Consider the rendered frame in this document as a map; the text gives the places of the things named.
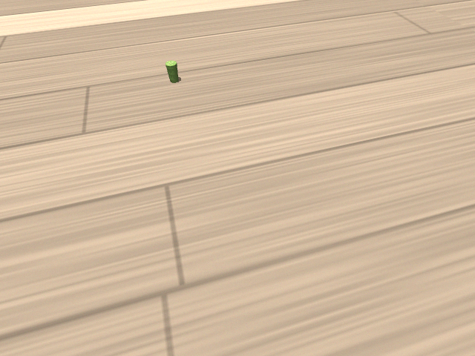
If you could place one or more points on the cup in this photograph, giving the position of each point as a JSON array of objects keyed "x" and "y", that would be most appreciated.
[{"x": 172, "y": 71}]

